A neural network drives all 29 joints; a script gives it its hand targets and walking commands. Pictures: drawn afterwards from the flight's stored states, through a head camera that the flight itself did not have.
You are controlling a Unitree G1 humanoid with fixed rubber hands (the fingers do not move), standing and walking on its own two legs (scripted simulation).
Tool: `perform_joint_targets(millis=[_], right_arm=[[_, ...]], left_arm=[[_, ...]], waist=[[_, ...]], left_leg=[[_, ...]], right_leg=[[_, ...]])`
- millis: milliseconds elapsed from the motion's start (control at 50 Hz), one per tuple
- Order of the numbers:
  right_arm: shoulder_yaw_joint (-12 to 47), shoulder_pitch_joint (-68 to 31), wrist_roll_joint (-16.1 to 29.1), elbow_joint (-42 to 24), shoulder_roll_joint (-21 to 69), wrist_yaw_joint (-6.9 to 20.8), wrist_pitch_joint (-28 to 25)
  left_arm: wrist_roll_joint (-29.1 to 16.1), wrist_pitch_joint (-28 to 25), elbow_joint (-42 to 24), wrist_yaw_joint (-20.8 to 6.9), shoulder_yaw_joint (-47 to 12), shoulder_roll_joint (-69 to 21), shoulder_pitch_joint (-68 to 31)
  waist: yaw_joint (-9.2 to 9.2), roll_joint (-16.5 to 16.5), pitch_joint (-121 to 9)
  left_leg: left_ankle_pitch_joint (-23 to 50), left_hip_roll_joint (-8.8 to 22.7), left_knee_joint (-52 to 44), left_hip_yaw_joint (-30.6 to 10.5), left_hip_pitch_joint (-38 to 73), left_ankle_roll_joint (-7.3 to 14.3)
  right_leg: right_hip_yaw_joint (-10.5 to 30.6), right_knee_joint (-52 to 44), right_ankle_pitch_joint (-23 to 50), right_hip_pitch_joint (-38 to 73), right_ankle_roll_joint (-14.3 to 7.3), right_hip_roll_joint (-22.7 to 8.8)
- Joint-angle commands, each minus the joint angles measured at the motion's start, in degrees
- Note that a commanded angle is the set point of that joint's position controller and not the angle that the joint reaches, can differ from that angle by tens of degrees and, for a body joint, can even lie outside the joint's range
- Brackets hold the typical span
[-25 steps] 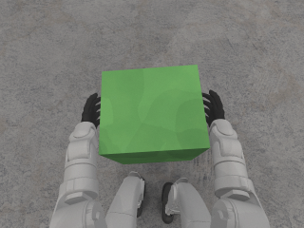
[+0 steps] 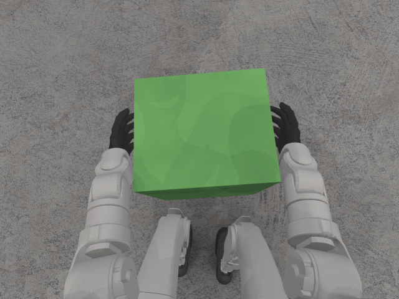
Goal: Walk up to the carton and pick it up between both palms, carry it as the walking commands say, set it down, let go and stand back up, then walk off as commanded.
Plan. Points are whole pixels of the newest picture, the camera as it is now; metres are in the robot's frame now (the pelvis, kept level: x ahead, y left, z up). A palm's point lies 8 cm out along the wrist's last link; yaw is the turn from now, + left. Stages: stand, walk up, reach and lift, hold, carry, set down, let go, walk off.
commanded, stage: set down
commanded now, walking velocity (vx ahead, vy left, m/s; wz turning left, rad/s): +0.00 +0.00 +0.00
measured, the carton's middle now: (205, 147) +0.41 +0.04 -0.15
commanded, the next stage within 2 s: none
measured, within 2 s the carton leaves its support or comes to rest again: neither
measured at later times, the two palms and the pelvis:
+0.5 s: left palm (131, 144) +0.40 +0.21 -0.16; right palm (272, 140) +0.45 -0.12 -0.16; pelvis -0.03 -0.01 -0.08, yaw +0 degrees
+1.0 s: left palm (139, 141) +0.44 +0.22 -0.25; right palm (259, 139) +0.47 -0.11 -0.25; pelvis -0.04 +0.00 -0.14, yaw -1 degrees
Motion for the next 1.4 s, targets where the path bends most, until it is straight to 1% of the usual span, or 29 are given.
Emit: perform_joint_targets(millis=[0,80,200,220,400,460,480,500,640,720,760,780,840,920,980,1060,1080,1140,1160,1180,1200,1220,1260,1280,1320,1380], right_arm=[[35.0,-37.6,5.9,-2.0,51.1,8.7,-1.4],[35.0,-40.5,6.6,-1.2,50.9,7.7,-1.2],[34.7,-45.1,7.4,-0.1,50.8,6.2,-0.8],[34.4,-45.6,7.4,0.1,50.7,6.0,-0.7],[31.5,-53.0,7.3,2.0,50.0,4.6,0.0],[30.1,-55.0,7.1,3.1,49.5,4.4,0.4],[29.7,-55.6,7.0,3.5,49.3,4.4,0.5],[29.6,-56.6,7.1,3.4,49.3,4.3,0.6],[28.8,-60.5,7.7,3.6,48.4,4.1,1.0],[29.2,-62.3,8.2,3.3,47.4,4.1,1.1],[29.4,-63.0,8.5,3.3,46.8,4.2,1.0],[29.4,-63.5,8.7,3.1,46.1,4.2,0.9],[29.9,-65.0,9.5,2.2,45.1,4.3,0.7],[30.5,-67.3,10.1,1.3,43.0,4.2,0.6],[32.0,-69.5,11.3,-0.6,41.5,4.0,0.7],[33.9,-73.6,13.0,-4.6,38.0,3.6,1.2],[34.4,-74.7,13.3,-5.5,36.8,3.3,1.5],[35.6,-77.8,14.6,-8.8,31.4,2.6,2.2],[36.5,-79.5,15.6,-10.0,30.9,2.4,2.5],[38.0,-79.8,16.6,-12.1,31.9,2.1,2.4],[38.6,-80.9,17.3,-13.1,31.4,2.0,2.4],[38.2,-82.3,17.4,-13.0,30.8,1.9,2.5],[35.8,-82.9,17.0,-8.4,30.1,1.8,2.6],[34.6,-83.0,16.5,-6.3,30.4,2.1,2.5],[32.6,-83.6,15.7,-2.1,30.8,2.8,2.1],[29.4,-83.4,14.3,4.6,31.2,4.2,1.6]], left_arm=[[-7.9,-3.4,-6.7,-9.6,-34.2,-49.4,-38.3],[-8.7,-3.5,-5.8,-9.0,-33.7,-48.2,-41.0],[-9.7,-3.3,-4.9,-8.9,-32.0,-46.4,-45.7],[-9.7,-3.2,-4.6,-8.9,-31.7,-46.2,-46.6],[-9.2,-2.4,-2.5,-9.2,-28.1,-43.8,-53.4],[-8.9,-2.0,-1.7,-9.3,-27.0,-43.1,-55.5],[-8.8,-1.9,-1.6,-9.4,-26.7,-43.1,-56.2],[-8.7,-1.8,-1.6,-9.4,-26.5,-42.8,-56.9],[-8.9,-1.2,-1.7,-9.6,-26.2,-42.1,-60.5],[-9.7,-1.2,-2.2,-9.4,-26.8,-41.5,-62.4],[-9.9,-1.2,-2.3,-9.2,-27.0,-40.8,-63.3],[-10.1,-1.1,-2.1,-9.0,-27.2,-41.2,-63.3],[-10.7,-1.4,-3.1,-8.6,-27.8,-40.4,-65.0],[-11.3,-1.4,-3.4,-7.8,-28.1,-39.2,-66.7],[-12.3,-1.3,-5.2,-7.1,-28.8,-37.8,-68.9],[-13.9,-0.8,-9.0,-5.8,-29.7,-34.9,-73.5],[-14.1,-0.6,-9.7,-5.5,-29.7,-33.6,-74.4],[-15.8,0.1,-14.0,-4.1,-30.5,-28.9,-79.2],[-16.5,0.3,-15.5,-3.8,-31.6,-28.2,-80.7],[-17.4,0.3,-17.0,-3.6,-33.6,-28.6,-80.1],[-17.9,0.3,-18.5,-3.2,-34.3,-27.9,-81.2],[-17.8,0.5,-18.4,-2.8,-33.9,-27.3,-82.5],[-17.8,0.6,-15.5,-2.3,-32.9,-27.5,-84.6],[-17.4,0.5,-13.4,-2.4,-31.9,-28.2,-84.9],[-16.3,0.3,-8.5,-2.9,-29.5,-29.2,-85.0],[-14.5,-0.2,-1.0,-4.3,-26.6,-29.9,-84.3]], waist=[[2.61,1.4,-58.3],[3.11,0.8,-59.9],[3.72,-0.1,-61.3],[3.54,-0.2,-61.5],[4.13,-1.4,-62.0],[4.28,-1.1,-62.1],[4.09,-1.1,-62.2],[4.48,-1.1,-62.5],[4.75,-0.2,-65.7],[4.43,-0.1,-67.6],[4.64,0.1,-68.3],[4.56,0.6,-68.3],[4.36,0.9,-69.9],[4.25,0.4,-71.7],[4.45,0.1,-76.6],[4.57,0.1,-86.2],[4.86,0.1,-89.2],[4.56,0.6,-100.2],[4.57,1.4,-103.5],[4.04,2.3,-105.6],[3.75,2.7,-104.6],[4.08,3.2,-101.0],[3.58,3.1,-91.4],[3.34,2.8,-87.2],[3.52,2.2,-80.2],[3.29,1.1,-70.2]], left_leg=[[23.9,-6.9,-1.6,-7.4,30.4,-3.2],[22.3,-7.1,0.9,-6.6,27.2,-3.1],[19.3,-7.5,4.1,-5.3,21.7,-2.6],[18.8,-7.5,4.7,-5.1,21.0,-2.6],[15.0,-7.9,9.1,-3.8,13.2,-2.2],[14.0,-7.9,10.5,-3.4,11.3,-2.2],[13.5,-7.9,10.9,-3.3,10.6,-2.2],[13.6,-7.9,11.3,-3.3,10.2,-2.2],[14.6,-7.9,14.7,-2.9,8.0,-2.4],[15.6,-7.8,16.6,-3.0,7.3,-2.7],[16.5,-7.6,17.5,-3.1,7.6,-2.9],[16.9,-7.6,17.9,-3.2,8.0,-2.9],[17.9,-7.4,19.3,-3.6,8.7,-3.1],[18.3,-7.2,21.2,-3.8,8.9,-3.3],[19.1,-7.1,22.7,-3.9,10.3,-3.2],[19.4,-6.7,24.5,-3.8,14.8,-3.2],[19.7,-6.6,25.2,-3.5,16.0,-3.2],[20.2,-6.4,26.6,-3.1,22.5,-3.2],[23.0,-6.3,28.0,-3.2,25.2,-3.3],[28.1,-6.4,30.1,-3.4,27.5,-3.5],[28.5,-6.2,30.4,-3.7,27.9,-3.5],[27.0,-6.2,30.2,-3.6,26.7,-3.3],[22.3,-6.0,29.8,-3.9,22.6,-3.0],[20.2,-5.9,29.6,-4.0,20.2,-2.8],[16.4,-5.9,29.8,-4.2,15.9,-2.4],[12.0,-5.7,30.5,-4.2,11.0,-1.8]], right_leg=[[7.4,-3.2,16.9,19.0,3.3,5.9],[7.1,-0.7,15.8,17.7,3.6,6.2],[7.0,2.4,14.5,17.2,3.9,6.2],[7.0,2.9,14.2,16.8,3.9,6.2],[6.8,7.1,11.4,14.3,3.9,6.3],[6.7,8.6,10.5,12.9,3.8,6.4],[6.5,9.1,10.0,12.4,3.7,6.4],[6.5,9.7,10.0,12.0,3.7,6.5],[6.0,13.5,10.8,9.8,3.7,6.7],[5.6,15.8,11.5,8.4,3.6,6.8],[5.3,17.0,11.7,6.8,3.7,6.9],[5.1,17.5,11.7,5.9,3.7,7.0],[4.7,19.4,11.8,3.8,3.6,7.1],[4.2,21.5,11.4,2.5,3.6,7.1],[4.0,23.3,12.1,4.0,3.4,7.0],[3.8,25.9,12.0,8.0,3.1,6.7],[3.9,26.6,12.4,10.1,3.0,6.5],[3.8,28.5,13.1,17.8,2.6,6.2],[3.9,29.7,15.3,19.7,2.5,5.9],[4.1,31.0,19.4,20.2,2.5,6.2],[3.9,31.4,19.2,18.0,2.5,6.3],[3.8,31.6,17.3,14.7,2.4,6.3],[3.4,32.0,12.6,8.4,2.1,6.2],[3.4,32.0,10.8,6.4,2.0,6.1],[3.3,32.3,8.1,3.6,1.9,5.8],[3.0,33.2,4.5,-1.0,2.0,5.6]])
